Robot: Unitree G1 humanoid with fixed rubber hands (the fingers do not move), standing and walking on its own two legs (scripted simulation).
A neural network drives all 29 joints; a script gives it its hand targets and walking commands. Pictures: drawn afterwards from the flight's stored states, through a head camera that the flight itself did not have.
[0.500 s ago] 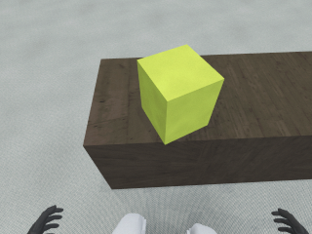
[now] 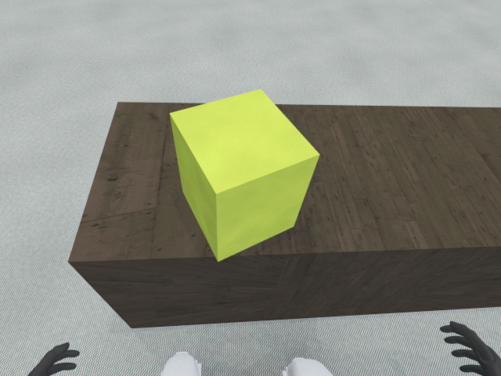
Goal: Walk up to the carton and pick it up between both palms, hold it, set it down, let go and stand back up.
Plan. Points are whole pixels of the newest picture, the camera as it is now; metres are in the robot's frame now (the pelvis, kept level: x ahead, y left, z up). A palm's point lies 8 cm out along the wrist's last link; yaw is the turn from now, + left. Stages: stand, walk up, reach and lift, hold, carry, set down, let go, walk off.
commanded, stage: walk up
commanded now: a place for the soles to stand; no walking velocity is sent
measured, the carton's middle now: (239, 176) +0.51 +0.01 -0.04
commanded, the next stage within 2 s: reach and lift in 1.96 s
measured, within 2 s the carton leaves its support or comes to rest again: neither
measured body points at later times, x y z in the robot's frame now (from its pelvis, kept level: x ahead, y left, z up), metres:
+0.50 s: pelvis +0.02 -0.04 +0.03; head +0.04 -0.03 +0.48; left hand +0.17 +0.28 -0.05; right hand +0.16 -0.36 -0.05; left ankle +0.03 +0.11 -0.70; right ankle +0.03 -0.17 -0.70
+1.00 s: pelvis +0.02 -0.03 +0.05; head +0.03 -0.03 +0.49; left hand +0.09 +0.30 -0.07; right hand +0.16 -0.33 -0.07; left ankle +0.03 +0.11 -0.70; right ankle +0.03 -0.17 -0.70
